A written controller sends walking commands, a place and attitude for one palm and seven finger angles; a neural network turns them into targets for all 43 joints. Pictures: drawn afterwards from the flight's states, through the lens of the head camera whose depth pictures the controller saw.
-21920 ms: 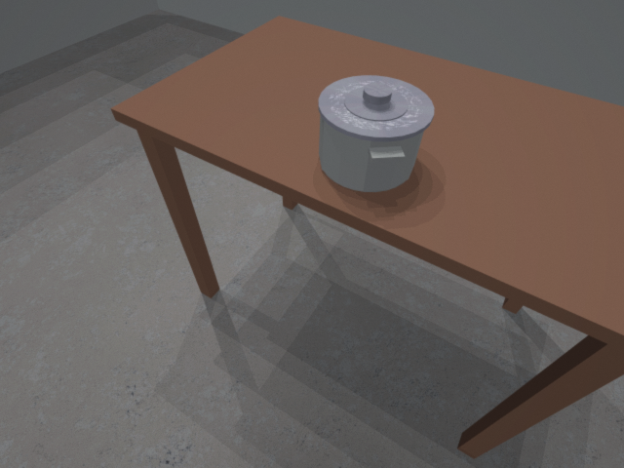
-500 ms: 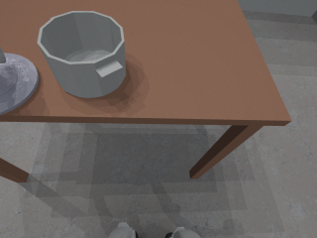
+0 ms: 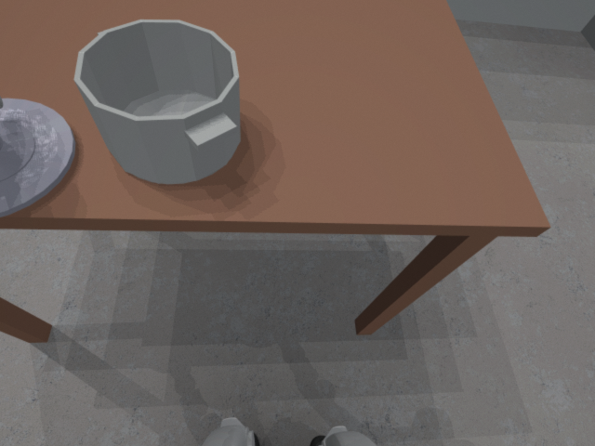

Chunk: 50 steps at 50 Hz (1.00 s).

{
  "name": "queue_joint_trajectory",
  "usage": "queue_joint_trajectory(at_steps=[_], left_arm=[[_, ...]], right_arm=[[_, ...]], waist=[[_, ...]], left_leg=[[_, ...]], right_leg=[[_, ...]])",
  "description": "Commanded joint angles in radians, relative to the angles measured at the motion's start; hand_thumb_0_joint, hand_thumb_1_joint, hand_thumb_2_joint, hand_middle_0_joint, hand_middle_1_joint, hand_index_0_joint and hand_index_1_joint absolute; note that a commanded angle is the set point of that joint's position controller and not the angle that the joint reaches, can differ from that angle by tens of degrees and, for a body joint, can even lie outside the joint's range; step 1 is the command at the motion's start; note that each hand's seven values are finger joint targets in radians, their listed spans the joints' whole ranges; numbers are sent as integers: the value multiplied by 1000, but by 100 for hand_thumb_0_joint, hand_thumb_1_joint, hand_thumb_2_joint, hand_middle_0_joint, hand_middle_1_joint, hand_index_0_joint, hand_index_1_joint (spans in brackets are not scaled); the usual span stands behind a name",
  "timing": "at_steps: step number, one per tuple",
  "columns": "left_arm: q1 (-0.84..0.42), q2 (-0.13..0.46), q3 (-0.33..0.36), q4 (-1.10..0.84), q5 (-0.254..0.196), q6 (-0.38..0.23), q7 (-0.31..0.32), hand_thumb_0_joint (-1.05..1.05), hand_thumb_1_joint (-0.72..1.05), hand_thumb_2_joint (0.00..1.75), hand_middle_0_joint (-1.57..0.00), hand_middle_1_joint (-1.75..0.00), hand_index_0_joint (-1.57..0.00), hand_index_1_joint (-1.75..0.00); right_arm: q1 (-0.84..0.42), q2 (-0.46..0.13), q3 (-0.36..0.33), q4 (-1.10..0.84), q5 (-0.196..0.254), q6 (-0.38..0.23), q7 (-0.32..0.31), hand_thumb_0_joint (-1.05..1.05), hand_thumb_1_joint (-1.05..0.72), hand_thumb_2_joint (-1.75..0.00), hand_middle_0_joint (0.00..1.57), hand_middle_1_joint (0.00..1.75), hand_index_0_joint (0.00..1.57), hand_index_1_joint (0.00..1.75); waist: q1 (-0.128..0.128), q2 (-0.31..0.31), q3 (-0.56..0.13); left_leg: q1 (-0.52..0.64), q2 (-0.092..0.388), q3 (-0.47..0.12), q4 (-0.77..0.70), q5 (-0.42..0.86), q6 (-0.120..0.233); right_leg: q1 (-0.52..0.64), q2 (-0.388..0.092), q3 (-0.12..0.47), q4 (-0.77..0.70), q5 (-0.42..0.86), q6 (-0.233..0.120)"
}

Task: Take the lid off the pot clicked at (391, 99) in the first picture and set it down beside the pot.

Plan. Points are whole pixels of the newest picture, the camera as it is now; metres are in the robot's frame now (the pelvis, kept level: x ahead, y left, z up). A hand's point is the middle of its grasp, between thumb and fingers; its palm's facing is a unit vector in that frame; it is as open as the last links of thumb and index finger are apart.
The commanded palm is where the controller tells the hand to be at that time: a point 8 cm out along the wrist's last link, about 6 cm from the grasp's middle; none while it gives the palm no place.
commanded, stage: raise the empty hand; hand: left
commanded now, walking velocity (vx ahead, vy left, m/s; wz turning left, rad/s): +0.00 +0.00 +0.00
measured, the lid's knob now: out of the picture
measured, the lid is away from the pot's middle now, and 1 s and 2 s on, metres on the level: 0.23 0.23 0.23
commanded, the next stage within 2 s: draw the hand back to the body in 1.24 s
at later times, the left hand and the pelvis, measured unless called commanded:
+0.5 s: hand out of the picture +0.47 +0.37 +0.17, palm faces -0.36 -0.16 -0.92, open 11.0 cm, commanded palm +0.52 +0.35 +0.24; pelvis +0.00 +0.01 +0.01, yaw +1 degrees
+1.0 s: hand out of the picture +0.48 +0.36 +0.23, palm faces -0.30 -0.15 -0.94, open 11.0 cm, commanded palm +0.51 +0.35 +0.30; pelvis +0.01 +0.00 +0.02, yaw +1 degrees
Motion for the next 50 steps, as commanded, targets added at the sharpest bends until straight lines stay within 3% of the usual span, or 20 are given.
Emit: queue_joint_trajectory(at_steps=[1,3,5,8,11,13,18,20,21,23,26,30,32,35,40,41,43,45,49,50], left_arm=[[-495,292,64,-231,-8,-7,38,0,-2,66,-35,-85,-35,-85],[-486,300,65,-215,-12,-1,33,0,-2,66,-35,-85,-35,-85],[-527,266,39,-255,-15,3,29,0,-2,66,-35,-85,-35,-85],[-476,255,29,-176,-20,21,21,0,-2,66,-35,-85,-35,-85],[-536,223,1,-217,-16,28,20,0,-2,66,-35,-85,-35,-85],[-520,226,4,-186,-19,38,14,0,-2,66,-35,-85,-35,-85],[-547,214,-15,-176,-20,53,6,0,-2,66,-35,-85,-35,-85],[-596,250,8,-245,-14,49,9,0,-2,66,-35,-85,-35,-85],[-594,201,-27,-213,-15,56,5,0,-2,66,-35,-85,-35,-85],[-574,213,-16,-183,-17,63,1,0,-2,66,-35,-85,-35,-85],[-615,169,-50,-208,-18,70,-4,0,-2,66,-35,-85,-35,-85],[-610,190,-35,-191,-12,79,-8,0,-2,66,-35,-85,-35,-85],[-597,181,-48,-156,-13,89,-11,0,-2,66,-35,-85,-35,-85],[-684,189,-48,-246,-7,91,-11,0,-2,66,-35,-85,-35,-85],[-640,215,-28,-195,-1,105,-18,0,-2,66,-35,-85,-35,-85],[-623,169,-67,-143,-3,115,-22,0,-2,66,-35,-85,-35,-85],[-642,211,-48,-168,1,122,-20,0,-2,66,-35,-85,-35,-85],[-694,235,-35,-223,7,121,-21,0,-2,66,-35,-85,-35,-85],[-681,173,-78,-225,-7,129,-37,0,-2,66,-35,-85,-35,-85],[-694,212,-48,-215,5,137,-35,0,-2,66,-35,-85,-35,-85]], right_arm=[[152,-216,-70,-35,-7,-4,-19,0,-90,-90,20,30,20,30],[147,-219,-67,-38,-4,-5,-19,0,-90,-90,20,30,20,30],[143,-217,-71,-36,-8,-8,-16,0,-90,-90,20,30,20,30],[140,-218,-65,-39,-1,-10,-16,0,-90,-90,20,30,20,30],[137,-217,-67,-38,-2,-12,-15,0,-90,-90,20,30,20,30],[139,-218,-66,-37,-1,-17,-14,0,-90,-90,20,30,20,30],[137,-220,-64,-35,3,-23,-13,0,-90,-90,20,30,20,30],[135,-219,-65,-39,-1,-23,-14,0,-90,-90,20,30,20,30],[134,-215,-66,-37,2,-26,-13,0,-90,-90,20,30,20,30],[136,-220,-66,-34,3,-28,-11,0,-90,-90,20,30,20,30],[134,-216,-67,-30,1,-33,-8,0,-90,-90,20,30,20,30],[139,-217,-68,-30,0,-34,-6,0,-90,-90,20,30,20,30],[134,-219,-65,-31,4,-34,-4,0,-90,-90,20,30,20,30],[127,-219,-69,-34,-1,-35,-2,0,-90,-90,20,30,20,30],[124,-217,-65,-42,4,-36,-2,0,-90,-90,20,30,20,30],[122,-214,-62,-41,6,-38,-2,0,-90,-90,20,30,20,30],[123,-218,-61,-43,6,-36,0,0,-90,-90,20,30,20,30],[119,-217,-62,-44,3,-37,0,0,-90,-90,20,30,20,30],[110,-208,-59,-46,11,-44,2,0,-90,-90,20,30,20,30],[116,-213,-64,-41,4,-40,6,0,-90,-90,20,30,20,30]], waist=[[5,257,-468],[1,213,-441],[6,276,-467],[0,161,-393],[4,239,-417],[0,184,-386],[2,172,-373],[13,227,-450],[6,229,-424],[5,180,-383],[7,231,-398],[12,184,-417],[9,153,-356],[17,225,-433],[20,153,-413],[12,134,-353],[18,126,-358],[23,176,-422],[22,187,-407],[21,189,-422]], left_leg=[[682,24,-140,-73,572,-87],[636,20,-127,-84,500,-73],[698,30,-143,-91,551,-91],[602,16,-125,-102,431,-65],[674,27,-154,-115,490,-88],[638,21,-141,-122,430,-73],[633,19,-142,-140,416,-71],[693,25,-147,-139,490,-83],[696,22,-154,-140,488,-86],[664,22,-148,-152,434,-77],[717,27,-164,-159,495,-91],[705,21,-149,-160,518,-86],[657,15,-140,-174,448,-76],[732,25,-154,-181,519,-91],[692,13,-130,-183,520,-78],[659,6,-126,-189,471,-70],[642,4,-118,-200,444,-63],[694,10,-119,-196,522,-72],[729,12,-116,-197,618,-76],[741,17,-122,-194,617,-78]], right_leg=[[-151,76,-38,-68,126,-58],[-122,73,-35,-78,127,-56],[-152,74,-40,-76,111,-57],[-106,72,-36,-93,108,-56],[-147,70,-43,-90,100,-61],[-121,70,-39,-103,98,-58],[-101,68,-38,-112,102,-58],[-88,67,-32,-111,116,-58],[-109,67,-36,-115,112,-60],[-94,66,-36,-126,106,-58],[-118,66,-40,-128,107,-61],[-69,67,-34,-135,127,-57],[-59,65,-35,-145,121,-60],[-55,62,-32,-144,128,-61],[2,61,-28,-157,155,-57],[-12,61,-32,-163,142,-58],[25,59,-28,-169,149,-59],[39,58,-25,-168,170,-57],[36,57,-37,-177,198,-60],[32,59,-30,-180,190,-54]])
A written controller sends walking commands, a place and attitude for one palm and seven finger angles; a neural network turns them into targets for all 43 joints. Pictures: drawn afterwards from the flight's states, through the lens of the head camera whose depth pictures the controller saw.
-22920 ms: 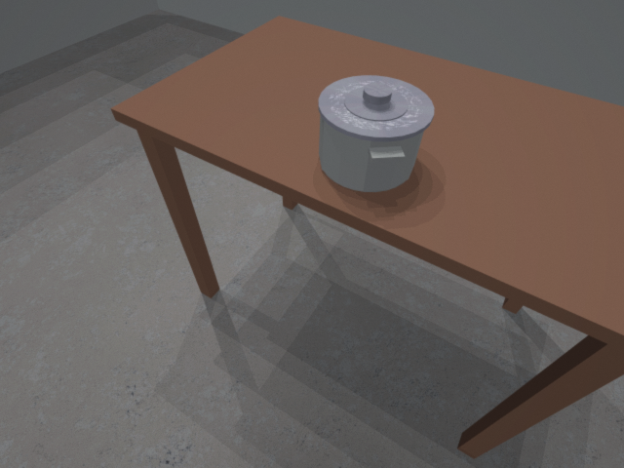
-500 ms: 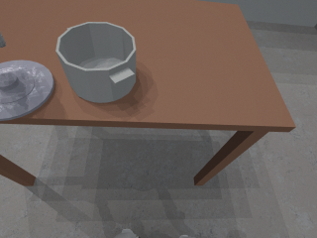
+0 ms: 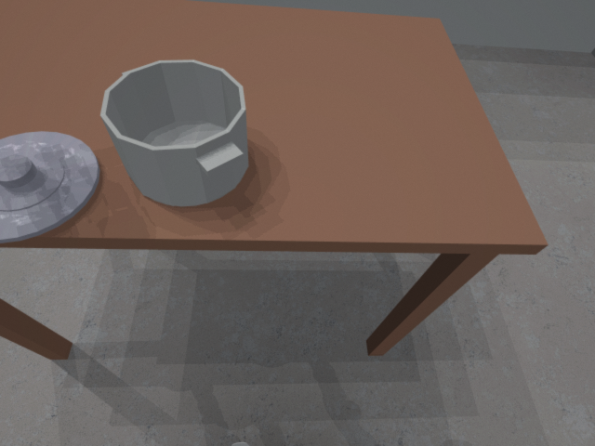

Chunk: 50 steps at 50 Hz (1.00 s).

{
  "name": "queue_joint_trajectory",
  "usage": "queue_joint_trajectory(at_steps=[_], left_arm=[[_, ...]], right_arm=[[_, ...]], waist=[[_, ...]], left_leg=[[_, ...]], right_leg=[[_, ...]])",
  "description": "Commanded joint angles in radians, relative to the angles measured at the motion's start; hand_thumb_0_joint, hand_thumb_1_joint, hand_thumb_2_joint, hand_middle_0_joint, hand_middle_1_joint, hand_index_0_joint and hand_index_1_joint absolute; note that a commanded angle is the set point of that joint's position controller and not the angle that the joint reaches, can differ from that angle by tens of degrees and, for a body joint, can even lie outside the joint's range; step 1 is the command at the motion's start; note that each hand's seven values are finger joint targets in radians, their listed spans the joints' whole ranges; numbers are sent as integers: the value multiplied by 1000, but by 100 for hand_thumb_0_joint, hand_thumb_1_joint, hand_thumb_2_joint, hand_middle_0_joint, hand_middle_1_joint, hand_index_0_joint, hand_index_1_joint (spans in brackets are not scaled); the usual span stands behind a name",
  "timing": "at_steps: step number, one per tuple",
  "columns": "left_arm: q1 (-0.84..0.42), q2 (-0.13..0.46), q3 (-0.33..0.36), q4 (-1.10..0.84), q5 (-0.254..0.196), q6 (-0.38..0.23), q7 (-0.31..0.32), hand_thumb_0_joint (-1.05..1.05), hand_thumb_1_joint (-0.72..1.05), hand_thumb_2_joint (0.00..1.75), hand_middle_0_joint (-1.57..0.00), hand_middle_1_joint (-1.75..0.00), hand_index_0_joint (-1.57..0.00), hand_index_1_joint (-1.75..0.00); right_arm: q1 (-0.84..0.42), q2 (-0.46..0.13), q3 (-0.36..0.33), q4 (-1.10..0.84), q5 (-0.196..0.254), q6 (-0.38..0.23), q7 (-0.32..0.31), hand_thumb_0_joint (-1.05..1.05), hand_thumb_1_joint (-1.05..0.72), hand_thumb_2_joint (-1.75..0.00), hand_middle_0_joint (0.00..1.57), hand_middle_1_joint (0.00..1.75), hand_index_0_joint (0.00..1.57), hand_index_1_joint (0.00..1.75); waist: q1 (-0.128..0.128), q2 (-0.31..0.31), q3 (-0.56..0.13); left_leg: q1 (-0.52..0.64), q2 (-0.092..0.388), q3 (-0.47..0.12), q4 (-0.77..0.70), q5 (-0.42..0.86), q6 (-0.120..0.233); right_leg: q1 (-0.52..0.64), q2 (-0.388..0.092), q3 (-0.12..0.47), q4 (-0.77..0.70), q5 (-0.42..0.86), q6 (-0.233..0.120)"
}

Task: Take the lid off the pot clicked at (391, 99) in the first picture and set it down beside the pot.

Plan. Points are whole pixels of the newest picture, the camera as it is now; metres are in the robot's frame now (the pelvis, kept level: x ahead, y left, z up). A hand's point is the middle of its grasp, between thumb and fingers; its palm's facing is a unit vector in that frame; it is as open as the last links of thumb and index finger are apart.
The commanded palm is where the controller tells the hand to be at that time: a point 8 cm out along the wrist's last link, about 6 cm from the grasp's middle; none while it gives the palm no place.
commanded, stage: raise the empty hand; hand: left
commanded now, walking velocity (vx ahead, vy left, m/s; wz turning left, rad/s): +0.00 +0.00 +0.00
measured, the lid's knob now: (14, 171) +0.48 +0.36 +0.06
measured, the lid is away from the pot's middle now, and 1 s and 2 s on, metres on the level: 0.23 0.23 0.23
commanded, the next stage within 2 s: draw the hand back to the body in 0.24 s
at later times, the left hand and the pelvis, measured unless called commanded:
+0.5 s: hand out of the picture +0.47 +0.35 +0.23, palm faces -0.29 -0.16 -0.95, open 11.0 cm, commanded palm +0.48 +0.34 +0.29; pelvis +0.01 -0.02 +0.01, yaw +0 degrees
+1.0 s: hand out of the picture +0.44 +0.28 +0.26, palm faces +0.37 -0.80 -0.48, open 11.0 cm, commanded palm +0.38 +0.32 +0.28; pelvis +0.01 -0.03 +0.02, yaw +1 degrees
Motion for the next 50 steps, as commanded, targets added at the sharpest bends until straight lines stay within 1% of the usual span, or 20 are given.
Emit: queue_joint_trajectory(at_steps=[1,7,9,12,15,17,20,24,25,27,30,31,34,39,41,42,43,44,45,50], left_arm=[[-501,201,26,-190,0,11,32,0,-2,66,-35,-85,-35,-85],[-549,216,21,-221,3,33,24,0,-2,66,-35,-85,-35,-85],[-493,158,-15,-182,-9,39,17,0,-2,66,-35,-85,-35,-85],[-480,147,-37,-127,-6,57,19,0,-2,66,-35,-85,-35,-85],[-536,237,18,-201,7,52,29,0,-2,66,-35,-85,-35,-85],[-556,237,10,-202,7,52,28,0,-2,66,-35,-85,-35,-85],[-473,311,80,-216,12,39,34,0,-2,66,-35,-85,-35,-85],[-390,258,74,-289,-17,30,29,0,-2,66,-35,-85,-35,-85],[-382,311,122,-293,-5,30,34,0,-2,66,-35,-85,-35,-85],[-338,282,106,-286,-16,33,31,0,-2,66,-35,-85,-35,-85],[-300,330,174,-419,-28,24,38,0,-2,66,-35,-85,-35,-85],[-230,339,195,-384,-31,21,41,0,-2,66,-35,-85,-35,-85],[-154,277,167,-438,-65,23,32,0,-2,66,-35,-85,-35,-85],[-85,302,222,-620,-95,28,39,0,-2,66,-35,-85,-35,-85],[1,320,266,-612,-100,32,43,0,-2,66,-35,-85,-35,-85],[-117,80,438,-628,-705,-23,216,0,-2,66,-35,-85,-35,-85],[-30,38,371,-596,-761,-44,304,0,-2,66,-35,-85,-35,-85],[-2,-1,400,-638,-871,-70,363,0,-2,66,-35,-85,-35,-85],[30,28,443,-665,-918,-82,418,0,-2,66,-35,-85,-35,-85],[127,-1,518,-769,-1036,-108,548,0,5,68,-34,-81,-34,-81]], right_arm=[[113,-202,-63,-47,-2,-10,-12,0,-90,-90,20,30,20,30],[105,-203,-61,-42,-2,-13,-8,0,-90,-90,20,30,20,30],[101,-196,-57,-42,6,-16,-7,0,-90,-90,20,30,20,30],[90,-204,-52,-34,5,-14,-9,0,-90,-90,20,30,20,30],[86,-206,-50,-36,1,-15,-13,0,-90,-90,20,30,20,30],[85,-202,-50,-35,2,-22,-17,0,-90,-90,20,30,20,30],[70,-201,-49,-55,2,-14,-17,0,-90,-90,20,30,20,30],[47,-189,-57,-88,7,5,-7,0,-90,-90,20,30,20,30],[44,-190,-61,-91,-3,14,-2,0,-90,-90,20,30,20,30],[27,-185,-61,-105,0,26,2,0,-90,-90,20,30,20,30],[4,-179,-69,-136,-5,41,13,0,-90,-90,20,30,20,30],[-4,-174,-67,-142,-4,44,13,0,-90,-90,20,30,20,30],[-36,-171,-69,-167,4,58,20,0,-90,-90,20,30,20,30],[-96,-167,-69,-201,4,68,31,0,-90,-90,20,30,20,30],[-111,-156,-64,-210,0,68,32,0,-90,-90,20,30,20,30],[27,-114,-74,-278,-1,9,39,0,-90,-90,20,30,20,30],[-13,-139,-52,-257,-12,-8,27,0,-90,-90,20,30,20,30],[-39,-147,-54,-267,-13,-32,12,0,-90,-90,20,30,20,30],[-48,-152,-50,-254,-17,-47,2,0,-90,-90,20,30,20,30],[-98,-149,-40,-205,-37,-108,4,0,-90,-90,20,30,20,30]], waist=[[-2,181,-383],[-3,168,-407],[-1,151,-367],[-13,87,-305],[-1,124,-383],[-8,125,-383],[14,124,-415],[26,150,-418],[32,144,-437],[26,131,-385],[49,162,-466],[51,140,-429],[48,112,-385],[65,162,-417],[76,112,-405],[47,137,-263],[53,76,-244],[59,31,-256],[71,19,-268],[100,92,-209]], left_leg=[[570,36,-127,-59,546,-74],[568,32,-113,-75,539,-62],[566,32,-107,-80,560,-64],[478,24,-86,-101,399,-42],[500,20,-80,-101,415,-39],[500,17,-75,-102,412,-32],[491,12,-63,-88,490,-33],[532,16,-61,-79,624,-35],[536,16,-65,-69,640,-33],[500,11,-57,-77,584,-30],[574,16,-75,-69,689,-30],[548,10,-69,-62,693,-25],[528,12,-60,-80,675,-22],[600,16,-88,-84,722,-25],[580,11,-95,-83,710,-25],[687,73,-98,-145,504,-76],[722,103,-169,-199,371,-81],[722,101,-165,-227,293,-67],[708,96,-145,-235,272,-56],[630,72,-70,-272,321,-73]], right_leg=[[-132,78,-44,-64,140,-55],[-74,73,-40,-81,171,-52],[-78,74,-49,-83,172,-55],[-58,68,-38,-94,156,-49],[-1,64,-26,-92,183,-49],[8,63,-24,-98,196,-47],[63,60,-19,-82,251,-47],[69,58,-28,-74,303,-52],[77,59,-21,-69,307,-47],[68,58,-25,-76,286,-47],[89,55,-22,-65,303,-50],[92,57,-25,-63,320,-53],[102,52,-31,-73,322,-55],[97,48,-33,-75,298,-61],[113,48,-33,-73,292,-56],[3,26,-49,-116,192,-85],[13,27,-33,-131,114,-83],[37,30,-18,-154,90,-84],[91,24,-5,-162,116,-80],[253,18,2,-200,232,-82]])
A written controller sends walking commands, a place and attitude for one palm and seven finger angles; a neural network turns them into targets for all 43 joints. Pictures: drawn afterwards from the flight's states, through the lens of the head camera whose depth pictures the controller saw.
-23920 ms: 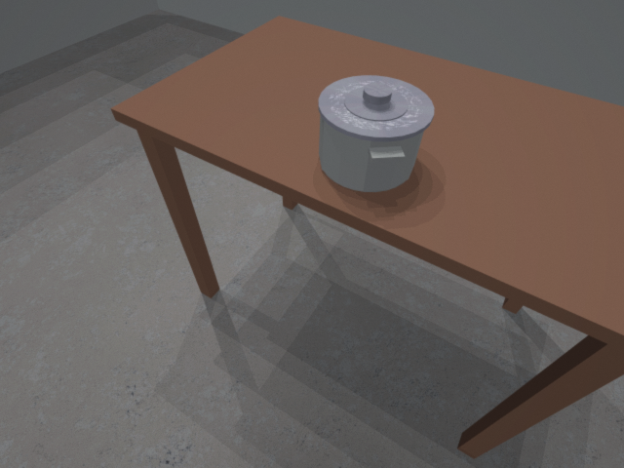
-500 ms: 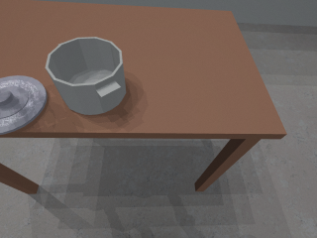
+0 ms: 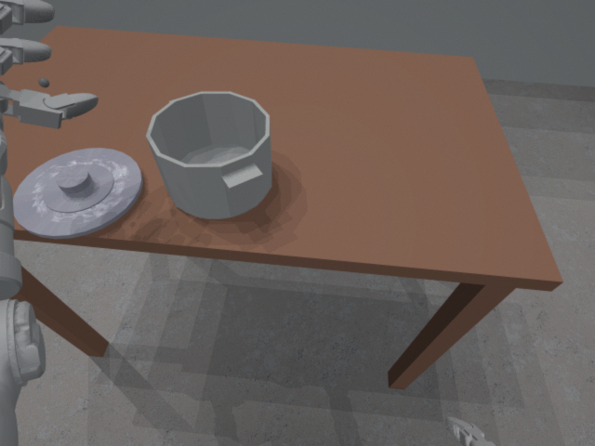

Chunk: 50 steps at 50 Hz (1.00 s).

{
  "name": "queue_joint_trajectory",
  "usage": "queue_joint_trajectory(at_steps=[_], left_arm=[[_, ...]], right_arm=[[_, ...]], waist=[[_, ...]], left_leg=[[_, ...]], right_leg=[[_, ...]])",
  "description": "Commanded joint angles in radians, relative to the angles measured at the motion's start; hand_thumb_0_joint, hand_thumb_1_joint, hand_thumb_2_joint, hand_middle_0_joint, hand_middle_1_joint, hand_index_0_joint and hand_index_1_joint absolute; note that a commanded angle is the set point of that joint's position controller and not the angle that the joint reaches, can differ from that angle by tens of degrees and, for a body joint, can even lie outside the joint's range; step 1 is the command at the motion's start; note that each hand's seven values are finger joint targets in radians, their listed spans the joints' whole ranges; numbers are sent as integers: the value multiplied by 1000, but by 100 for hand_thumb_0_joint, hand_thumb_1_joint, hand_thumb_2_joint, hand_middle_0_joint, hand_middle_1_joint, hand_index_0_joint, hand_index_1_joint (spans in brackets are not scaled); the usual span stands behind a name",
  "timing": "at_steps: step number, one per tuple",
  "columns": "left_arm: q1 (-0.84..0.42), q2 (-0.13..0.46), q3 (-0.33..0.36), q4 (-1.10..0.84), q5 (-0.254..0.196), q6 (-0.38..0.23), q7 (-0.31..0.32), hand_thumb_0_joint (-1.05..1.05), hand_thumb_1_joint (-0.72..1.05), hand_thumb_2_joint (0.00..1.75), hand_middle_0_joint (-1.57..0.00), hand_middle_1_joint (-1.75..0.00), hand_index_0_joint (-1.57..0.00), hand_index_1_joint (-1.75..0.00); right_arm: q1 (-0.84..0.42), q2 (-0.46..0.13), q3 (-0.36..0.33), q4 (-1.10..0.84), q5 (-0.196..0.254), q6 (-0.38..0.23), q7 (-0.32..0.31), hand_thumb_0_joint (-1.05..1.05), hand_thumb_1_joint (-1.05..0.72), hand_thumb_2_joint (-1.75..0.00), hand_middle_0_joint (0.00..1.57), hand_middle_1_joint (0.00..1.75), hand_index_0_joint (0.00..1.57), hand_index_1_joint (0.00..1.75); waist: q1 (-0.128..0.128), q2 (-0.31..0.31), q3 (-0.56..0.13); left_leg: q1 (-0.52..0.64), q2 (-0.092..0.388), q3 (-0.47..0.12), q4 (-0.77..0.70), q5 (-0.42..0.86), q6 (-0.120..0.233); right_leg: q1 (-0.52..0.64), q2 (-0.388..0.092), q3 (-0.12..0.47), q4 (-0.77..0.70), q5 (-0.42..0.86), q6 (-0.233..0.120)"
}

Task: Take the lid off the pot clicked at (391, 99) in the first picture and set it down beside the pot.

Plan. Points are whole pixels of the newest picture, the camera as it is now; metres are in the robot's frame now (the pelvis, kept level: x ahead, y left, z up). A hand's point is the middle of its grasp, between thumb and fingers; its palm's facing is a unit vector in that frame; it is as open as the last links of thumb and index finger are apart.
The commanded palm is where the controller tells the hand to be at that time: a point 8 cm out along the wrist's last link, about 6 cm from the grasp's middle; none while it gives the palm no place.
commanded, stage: draw the hand back to the body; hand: left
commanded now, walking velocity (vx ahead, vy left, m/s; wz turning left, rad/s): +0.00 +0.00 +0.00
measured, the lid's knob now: (74, 179) +0.48 +0.38 +0.05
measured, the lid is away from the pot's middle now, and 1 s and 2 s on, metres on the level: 0.23 0.23 0.23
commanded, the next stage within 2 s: step back with the hand held close in 1.60 s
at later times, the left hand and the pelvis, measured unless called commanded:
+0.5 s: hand (36, 129) +0.36 +0.27 +0.25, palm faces +0.54 -0.81 -0.23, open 9.2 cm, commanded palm +0.30 +0.30 +0.25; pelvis +0.01 -0.04 +0.01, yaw -1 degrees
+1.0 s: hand (37, 218) +0.26 +0.23 +0.24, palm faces +0.52 -0.82 -0.23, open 7.5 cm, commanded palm +0.20 +0.26 +0.24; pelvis +0.00 -0.05 +0.01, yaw +0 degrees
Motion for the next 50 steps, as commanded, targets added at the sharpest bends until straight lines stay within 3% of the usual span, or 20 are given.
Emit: queue_joint_trajectory(at_steps=[1,2,4,5,7,9,11,13,16,19,21,25,26,28,29,32,34,42,46,50], left_arm=[[-386,230,123,-297,-146,-67,147,0,7,68,-34,-80,-34,-80],[-367,221,127,-324,-153,-71,157,0,10,69,-33,-78,-33,-78],[-310,293,214,-441,-161,-88,180,0,14,70,-33,-76,-33,-76],[-262,265,209,-472,-166,-91,185,0,17,71,-32,-74,-32,-74],[-174,196,180,-441,-179,-79,189,0,21,72,-31,-71,-31,-71],[-130,205,205,-497,-189,-82,192,0,26,73,-31,-69,-31,-69],[-86,176,194,-544,-194,-80,192,0,30,74,-30,-66,-30,-66],[-15,196,232,-553,-198,-73,198,0,35,75,-29,-63,-29,-63],[21,145,199,-596,-206,-72,195,0,42,77,-28,-59,-28,-59],[75,162,233,-655,-215,-72,199,0,49,79,-27,-55,-27,-55],[114,154,241,-709,-217,-78,203,0,53,80,-26,-52,-26,-52],[181,100,216,-705,-228,-67,200,0,62,83,-25,-47,-25,-47],[212,121,247,-717,-230,-67,203,0,65,83,-24,-45,-24,-45],[223,100,236,-803,-231,-77,200,0,69,85,-23,-42,-23,-42],[234,97,240,-830,-235,-81,200,0,72,85,-23,-41,-23,-41],[327,74,255,-806,-241,-72,203,0,79,87,-22,-37,-22,-37],[326,38,224,-888,-246,-80,195,0,83,88,-21,-34,-21,-34],[475,-5,240,-994,-259,-81,199,0,90,90,-20,-30,-20,-30],[538,-31,234,-1085,-264,-93,197,0,90,90,-20,-30,-20,-30],[615,-46,237,-1166,-265,-107,198,0,90,90,-20,-30,-20,-30]], right_arm=[[8,-180,-67,-66,-14,-83,-17,0,-90,-90,20,30,20,30],[-1,-177,-67,-64,-16,-97,-15,0,-90,-90,20,30,20,30],[-16,-181,-67,-63,-25,-118,-9,0,-90,-90,20,30,20,30],[-31,-176,-69,-66,-27,-129,-6,0,-90,-90,20,30,20,30],[-30,-175,-74,-49,-29,-139,-3,0,-90,-90,20,30,20,30],[-41,-179,-80,-44,-27,-147,-1,0,-90,-90,20,30,20,30],[-56,-174,-80,-44,-27,-157,1,0,-90,-90,20,30,20,30],[-62,-174,-84,-37,-29,-160,-1,0,-90,-90,20,30,20,30],[-89,-169,-82,-32,-27,-165,-4,0,-90,-90,20,30,20,30],[-109,-166,-82,-30,-29,-170,-9,0,-90,-90,20,30,20,30],[-132,-155,-79,-36,-30,-179,-10,0,-90,-90,20,30,20,30],[-150,-150,-77,-22,-33,-185,-13,0,-90,-90,20,30,20,30],[-152,-147,-77,-26,-34,-188,-14,0,-90,-90,20,30,20,30],[-180,-134,-72,-35,-34,-198,-14,0,-90,-90,20,30,20,30],[-185,-134,-72,-33,-37,-201,-13,0,-90,-90,20,30,20,30],[-191,-128,-72,-26,-43,-205,-16,0,-90,-90,20,30,20,30],[-207,-121,-72,-33,-41,-211,-13,0,-90,-90,20,30,20,30],[-235,-103,-68,-33,-54,-228,-18,0,-90,-90,20,30,20,30],[-252,-94,-67,-34,-58,-238,-17,0,-90,-90,20,30,20,30],[-261,-88,-71,-33,-66,-253,-19,0,-90,-90,20,30,20,30]], waist=[[-25,144,-289],[-20,170,-290],[1,174,-335],[3,184,-341],[0,122,-295],[6,81,-295],[10,107,-299],[19,73,-285],[18,66,-253],[26,40,-244],[35,61,-261],[31,20,-191],[39,14,-200],[47,79,-211],[47,79,-206],[52,1,-180],[49,50,-174],[63,13,-140],[69,61,-142],[72,66,-139]], left_leg=[[355,76,-72,-107,276,-38],[364,75,-73,-114,290,-41],[392,75,-70,-109,385,-40],[404,77,-65,-113,429,-42],[377,76,-49,-121,439,-40],[374,73,-35,-119,449,-29],[383,66,-32,-125,467,-29],[365,61,-21,-130,450,-23],[351,50,-6,-137,408,-16],[343,41,6,-137,375,-8],[351,38,7,-144,375,-10],[336,33,20,-145,329,-7],[336,32,18,-150,314,-7],[357,28,20,-152,324,-10],[363,28,20,-147,322,-8],[350,28,22,-154,316,-8],[373,26,27,-151,310,-7],[380,25,22,-167,277,-6],[391,24,19,-171,271,-9],[408,27,17,-172,275,-10]], right_leg=[[8,20,-6,-85,203,-59],[21,19,-5,-90,208,-59],[84,20,-5,-96,272,-58],[97,19,-3,-96,294,-55],[110,20,-6,-102,315,-49],[141,20,-4,-109,349,-47],[154,17,-1,-108,361,-44],[178,16,2,-112,381,-42],[182,13,6,-119,388,-39],[206,8,10,-127,411,-34],[221,6,13,-123,414,-32],[192,5,16,-141,402,-24],[203,3,18,-143,392,-22],[213,3,22,-144,394,-24],[210,2,23,-150,393,-24],[212,5,20,-152,399,-18],[201,2,25,-165,390,-18],[199,4,27,-186,341,-15],[207,0,31,-193,327,-19],[200,1,29,-198,314,-20]])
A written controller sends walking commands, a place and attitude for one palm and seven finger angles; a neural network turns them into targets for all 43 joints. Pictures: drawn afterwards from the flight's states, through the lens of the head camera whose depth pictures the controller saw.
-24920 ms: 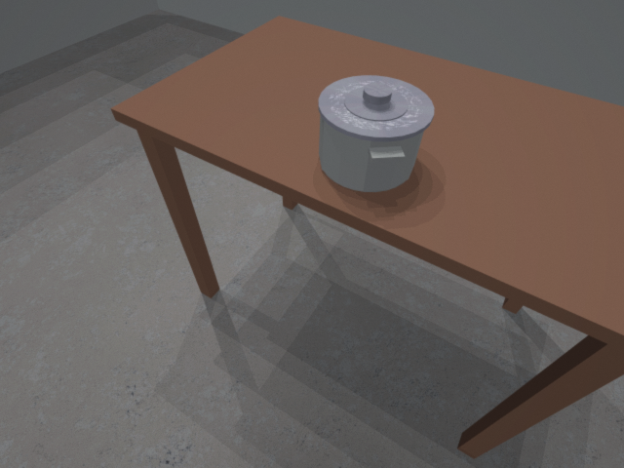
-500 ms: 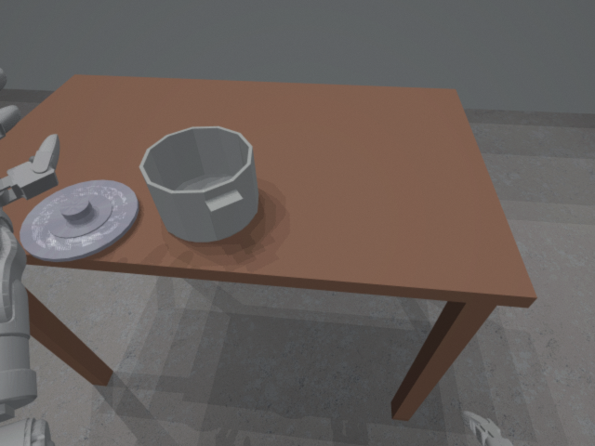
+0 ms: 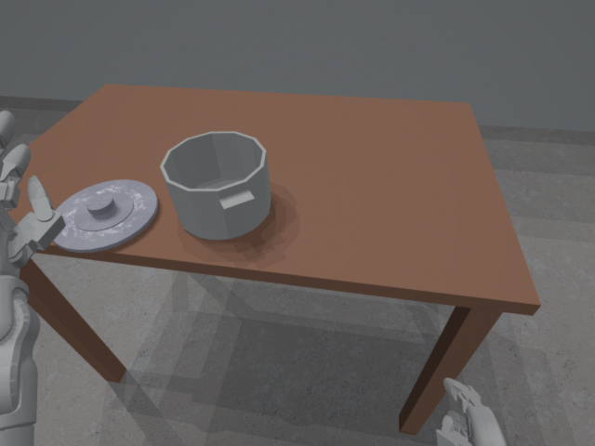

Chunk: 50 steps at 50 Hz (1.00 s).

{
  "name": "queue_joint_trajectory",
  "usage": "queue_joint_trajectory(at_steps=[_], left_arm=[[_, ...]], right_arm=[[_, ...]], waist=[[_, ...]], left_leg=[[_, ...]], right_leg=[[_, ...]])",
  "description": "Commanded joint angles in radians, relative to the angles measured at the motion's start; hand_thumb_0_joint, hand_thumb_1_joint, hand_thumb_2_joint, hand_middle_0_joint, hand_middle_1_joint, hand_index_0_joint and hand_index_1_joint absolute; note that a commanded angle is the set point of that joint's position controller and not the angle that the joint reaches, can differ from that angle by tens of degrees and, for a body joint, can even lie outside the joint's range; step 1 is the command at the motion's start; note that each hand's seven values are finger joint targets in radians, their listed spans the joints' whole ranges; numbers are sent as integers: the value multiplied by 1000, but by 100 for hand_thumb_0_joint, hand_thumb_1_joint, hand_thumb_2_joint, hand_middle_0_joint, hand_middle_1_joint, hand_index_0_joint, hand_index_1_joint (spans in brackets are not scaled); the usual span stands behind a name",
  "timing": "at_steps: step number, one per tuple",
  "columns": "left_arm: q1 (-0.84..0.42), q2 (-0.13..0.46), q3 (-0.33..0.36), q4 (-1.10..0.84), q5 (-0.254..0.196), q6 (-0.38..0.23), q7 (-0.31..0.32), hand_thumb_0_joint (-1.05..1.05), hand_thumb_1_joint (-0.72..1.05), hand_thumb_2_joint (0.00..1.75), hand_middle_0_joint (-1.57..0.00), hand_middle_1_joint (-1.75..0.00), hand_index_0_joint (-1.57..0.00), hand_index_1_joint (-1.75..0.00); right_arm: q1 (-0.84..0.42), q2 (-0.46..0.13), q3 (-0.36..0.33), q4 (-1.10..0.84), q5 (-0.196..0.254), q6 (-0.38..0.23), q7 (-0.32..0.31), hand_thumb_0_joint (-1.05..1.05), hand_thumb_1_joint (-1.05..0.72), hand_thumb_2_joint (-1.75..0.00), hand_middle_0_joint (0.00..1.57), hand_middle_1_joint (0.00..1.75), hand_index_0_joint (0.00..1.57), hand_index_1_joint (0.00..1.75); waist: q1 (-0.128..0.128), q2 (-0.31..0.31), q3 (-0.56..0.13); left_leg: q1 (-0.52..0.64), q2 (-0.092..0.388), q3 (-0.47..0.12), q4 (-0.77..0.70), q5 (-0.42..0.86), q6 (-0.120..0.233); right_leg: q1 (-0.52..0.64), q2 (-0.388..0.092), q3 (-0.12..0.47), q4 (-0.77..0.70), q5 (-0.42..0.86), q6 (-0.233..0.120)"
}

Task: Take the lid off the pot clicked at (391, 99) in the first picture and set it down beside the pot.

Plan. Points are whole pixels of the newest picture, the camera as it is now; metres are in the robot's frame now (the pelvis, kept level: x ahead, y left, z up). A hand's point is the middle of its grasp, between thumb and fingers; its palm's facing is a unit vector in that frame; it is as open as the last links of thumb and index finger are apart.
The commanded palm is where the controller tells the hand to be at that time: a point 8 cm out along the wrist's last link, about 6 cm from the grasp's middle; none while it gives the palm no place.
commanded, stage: draw the hand back to the body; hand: left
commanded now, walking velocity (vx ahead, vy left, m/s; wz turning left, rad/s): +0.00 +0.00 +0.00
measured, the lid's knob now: (100, 204) +0.48 +0.44 +0.04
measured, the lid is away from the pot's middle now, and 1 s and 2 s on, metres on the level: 0.23 0.23 0.23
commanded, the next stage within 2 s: step back with the hand held close in 0.60 s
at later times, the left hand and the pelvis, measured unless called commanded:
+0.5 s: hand (33, 298) +0.18 +0.26 +0.21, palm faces +0.43 -0.84 -0.34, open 7.4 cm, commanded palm +0.12 +0.30 +0.22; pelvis -0.01 +0.02 +0.00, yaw +0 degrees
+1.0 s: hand (15, 309) +0.17 +0.28 +0.20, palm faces +0.33 -0.82 -0.46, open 7.4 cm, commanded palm +0.11 +0.33 +0.22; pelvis -0.03 +0.05 -0.01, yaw -1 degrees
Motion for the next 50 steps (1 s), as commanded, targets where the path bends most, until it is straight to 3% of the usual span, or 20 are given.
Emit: queue_joint_trajectory(at_steps=[1,3,6,7,12,17,22,25,29,32,35,36,37,38,39,41,44,47,50], left_arm=[[-175,240,92,-288,-2,-85,13,0,90,90,-20,-30,-20,-30],[-117,224,90,-284,-5,-80,10,0,90,90,-20,-30,-20,-30],[-40,218,93,-352,-7,-92,5,0,90,90,-20,-30,-20,-30],[-34,204,78,-400,-4,-97,2,0,90,90,-20,-30,-20,-30],[101,183,77,-447,-5,-97,-1,0,90,90,-20,-30,-20,-30],[203,154,54,-561,0,-107,-7,0,90,90,-20,-30,-20,-30],[332,145,62,-586,0,-102,-4,0,90,90,-20,-30,-20,-30],[241,150,52,-609,5,-105,2,0,90,90,-20,-30,-20,-30],[281,126,28,-639,13,-105,2,0,90,90,-20,-30,-20,-30],[301,125,36,-613,12,-98,5,0,90,90,-20,-30,-20,-30],[276,124,34,-603,12,-98,4,0,90,90,-20,-30,-20,-30],[107,316,200,-756,33,-155,23,0,90,90,-20,-30,-20,-30],[245,217,142,-629,32,-162,22,0,90,90,-20,-30,-20,-30],[335,161,98,-591,39,-155,15,0,90,90,-20,-30,-20,-30],[337,148,82,-625,41,-163,8,0,90,90,-20,-30,-20,-30],[387,140,68,-615,43,-162,6,0,90,90,-20,-30,-20,-30],[458,178,108,-653,38,-165,10,0,90,90,-20,-30,-20,-30],[491,198,132,-705,37,-168,14,0,90,90,-20,-30,-20,-30],[546,215,157,-751,34,-176,21,0,90,90,-20,-30,-20,-30]], right_arm=[[-143,-102,-35,-156,-5,-64,-12,0,-90,-90,20,30,20,30],[-138,-101,-38,-155,-6,-65,-14,0,-90,-90,20,30,20,30],[-146,-96,-39,-159,-12,-72,-12,0,-90,-90,20,30,20,30],[-147,-95,-38,-165,-13,-77,-9,0,-90,-90,20,30,20,30],[-144,-91,-39,-166,-19,-82,-5,0,-90,-90,20,30,20,30],[-148,-84,-40,-175,-24,-92,1,0,-90,-90,20,30,20,30],[-142,-77,-38,-180,-28,-98,-3,0,-90,-90,20,30,20,30],[-145,-81,-37,-173,-27,-99,-10,0,-90,-90,20,30,20,30],[-144,-77,-33,-175,-28,-108,-9,0,-90,-90,20,30,20,30],[-139,-78,-35,-172,-31,-107,-7,0,-90,-90,20,30,20,30],[-147,-78,-33,-172,-31,-105,-9,0,-90,-90,20,30,20,30],[-151,-119,-39,-236,-10,-82,-2,0,-90,-90,20,30,20,30],[-124,-100,-41,-211,-23,-67,-5,0,-90,-90,20,30,20,30],[-106,-101,-47,-225,-20,-55,2,0,-90,-90,20,30,20,30],[-107,-100,-50,-230,-18,-47,11,0,-90,-90,20,30,20,30],[-86,-113,-62,-244,-12,-31,10,0,-90,-90,20,30,20,30],[-71,-113,-68,-271,-6,-10,5,0,-90,-90,20,30,20,30],[-56,-118,-79,-296,-2,8,-2,0,-90,-90,20,30,20,30],[-49,-116,-82,-314,-2,13,-3,0,-90,-90,20,30,20,30]], waist=[[-6,20,-156],[-5,-16,-134],[1,-5,-134],[2,30,-151],[4,-15,-109],[4,16,-109],[11,-12,-66],[-4,-4,-36],[3,42,-59],[6,4,-48],[4,4,-22],[-19,26,19],[-28,-47,16],[-33,-86,-11],[-36,-69,-32],[-47,-46,-77],[-42,-29,-140],[-42,-31,-174],[-38,33,-197]], left_leg=[[122,-19,24,-13,213,55],[115,-17,23,-17,209,57],[119,-16,18,-18,201,56],[126,-16,18,-19,210,53],[111,-9,8,-22,208,50],[114,-7,3,-20,198,47],[93,-1,-7,-27,158,43],[87,-3,-15,-29,104,43],[102,-1,-24,-32,118,41],[87,2,-30,-44,109,37],[75,1,-31,-49,77,38],[-12,6,-60,6,-13,63],[-24,-3,-76,44,-18,64],[-10,-4,-74,75,6,64],[-2,-1,-69,87,37,62],[-6,22,-73,79,88,61],[-11,48,-78,50,205,64],[-37,75,-92,42,305,64],[-64,94,-111,31,338,66]], right_leg=[[-69,-46,25,-56,255,42],[-74,-46,24,-60,249,45],[-71,-48,27,-63,233,43],[-61,-49,25,-59,240,41],[-75,-45,19,-62,225,39],[-81,-49,18,-63,203,37],[-102,-45,15,-71,149,36],[-130,-46,20,-88,85,34],[-114,-43,20,-75,93,27],[-109,-44,12,-73,85,28],[-122,-43,14,-81,56,27],[-229,-93,156,-107,85,31],[-244,-125,163,-115,73,23],[-265,-141,175,-114,76,22],[-265,-149,170,-102,116,19],[-250,-154,141,-54,171,24],[-205,-129,95,22,254,41],[-179,-112,71,82,275,54],[-171,-97,59,135,238,56]])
